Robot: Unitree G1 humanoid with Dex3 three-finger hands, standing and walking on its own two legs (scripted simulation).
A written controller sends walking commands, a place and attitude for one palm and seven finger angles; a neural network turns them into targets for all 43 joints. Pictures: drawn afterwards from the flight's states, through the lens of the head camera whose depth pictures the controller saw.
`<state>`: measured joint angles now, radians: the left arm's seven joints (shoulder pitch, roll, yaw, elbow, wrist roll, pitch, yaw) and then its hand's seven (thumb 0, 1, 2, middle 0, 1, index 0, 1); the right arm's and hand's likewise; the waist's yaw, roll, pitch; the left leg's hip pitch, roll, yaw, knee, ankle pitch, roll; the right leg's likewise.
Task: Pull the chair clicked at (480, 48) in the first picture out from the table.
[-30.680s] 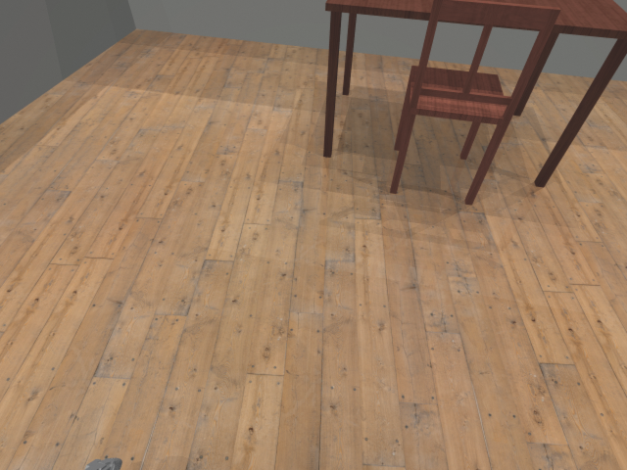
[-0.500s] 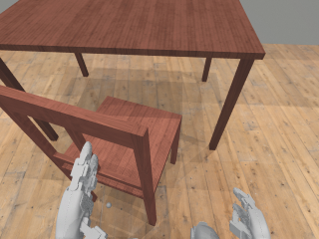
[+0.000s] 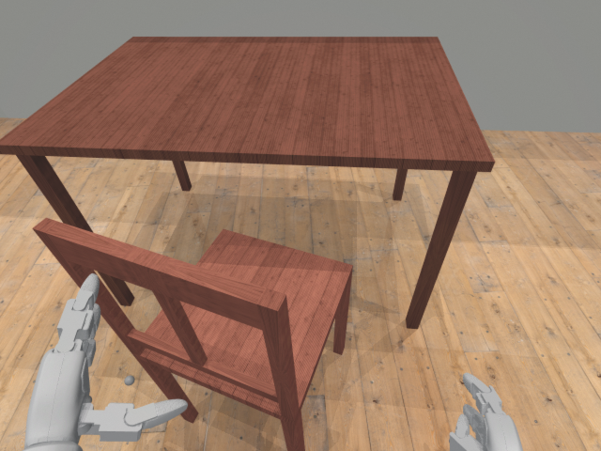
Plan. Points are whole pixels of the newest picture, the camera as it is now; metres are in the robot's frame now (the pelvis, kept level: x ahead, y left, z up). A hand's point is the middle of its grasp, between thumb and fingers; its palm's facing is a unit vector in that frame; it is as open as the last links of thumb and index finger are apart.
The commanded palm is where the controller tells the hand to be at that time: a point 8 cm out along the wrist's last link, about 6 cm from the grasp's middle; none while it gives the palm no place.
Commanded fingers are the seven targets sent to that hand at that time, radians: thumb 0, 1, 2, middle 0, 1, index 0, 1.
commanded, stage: draw the hand back to the body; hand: left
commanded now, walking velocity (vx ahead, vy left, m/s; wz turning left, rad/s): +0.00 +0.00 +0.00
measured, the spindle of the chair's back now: (183, 328) +0.33 +0.24 -0.08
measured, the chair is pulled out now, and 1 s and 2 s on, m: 0.22 0.22 0.22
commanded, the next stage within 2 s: step back with the hand held close in 0.78 s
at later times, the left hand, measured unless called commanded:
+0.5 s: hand (19, 293) +0.21 +0.28 +0.20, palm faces +0.52 -0.76 -0.38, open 8.3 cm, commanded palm +0.16 +0.32 +0.20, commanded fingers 0.00 0.90 0.90 -0.20 -0.30 -0.20 -0.30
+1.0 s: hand (21, 292) +0.21 +0.28 +0.20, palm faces +0.50 -0.77 -0.39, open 7.4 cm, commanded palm +0.15 +0.31 +0.20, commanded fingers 0.00 0.90 0.90 -0.20 -0.30 -0.20 -0.30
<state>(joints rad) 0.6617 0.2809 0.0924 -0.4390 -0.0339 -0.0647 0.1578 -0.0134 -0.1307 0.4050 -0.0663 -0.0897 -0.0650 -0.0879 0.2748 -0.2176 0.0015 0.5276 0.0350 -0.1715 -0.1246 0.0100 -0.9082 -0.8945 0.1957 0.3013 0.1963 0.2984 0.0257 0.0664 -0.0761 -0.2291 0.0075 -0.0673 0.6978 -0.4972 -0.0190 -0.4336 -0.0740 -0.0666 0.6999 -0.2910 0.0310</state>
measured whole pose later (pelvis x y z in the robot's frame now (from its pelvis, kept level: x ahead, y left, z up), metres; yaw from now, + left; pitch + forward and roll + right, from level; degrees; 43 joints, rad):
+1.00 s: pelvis +0.01 +0.02 +0.02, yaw -2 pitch -3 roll -1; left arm 0.44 0.34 0.41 -0.40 -0.05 -0.19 0.15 0.01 0.88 0.90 -0.21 -0.30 -0.21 -0.30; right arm 0.21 -0.19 0.01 0.62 0.01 -0.15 -0.06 0.01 -0.91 -0.89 0.20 0.30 0.20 0.30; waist 0.05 0.06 0.02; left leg -0.01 0.00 -0.03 0.45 -0.39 0.01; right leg -0.23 -0.07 -0.04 0.47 -0.18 0.05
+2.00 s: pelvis -0.09 +0.00 +0.01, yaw +0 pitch +1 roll +0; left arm 0.50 0.39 0.42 -0.54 -0.01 -0.22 0.20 0.01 0.88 0.90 -0.21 -0.30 -0.21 -0.30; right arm 0.20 -0.20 -0.01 0.64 0.00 -0.05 -0.06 0.01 -0.91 -0.89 0.20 0.30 0.20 0.30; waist 0.00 -0.04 0.03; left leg -0.35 0.01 -0.05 0.67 -0.34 -0.01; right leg -0.48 -0.05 -0.03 0.51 -0.08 0.02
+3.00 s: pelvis -0.25 -0.03 +0.02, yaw -1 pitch +2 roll +0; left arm 0.59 0.39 0.41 -0.46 -0.03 -0.20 0.18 0.01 0.88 0.90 -0.22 -0.30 -0.21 -0.30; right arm 0.29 -0.27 -0.05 0.67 0.01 -0.10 -0.07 0.01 -0.91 -0.89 0.20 0.30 0.20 0.30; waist -0.03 -0.03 -0.03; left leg -0.22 0.00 0.07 0.52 -0.31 0.02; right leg -0.22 -0.04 -0.05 0.47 -0.29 0.01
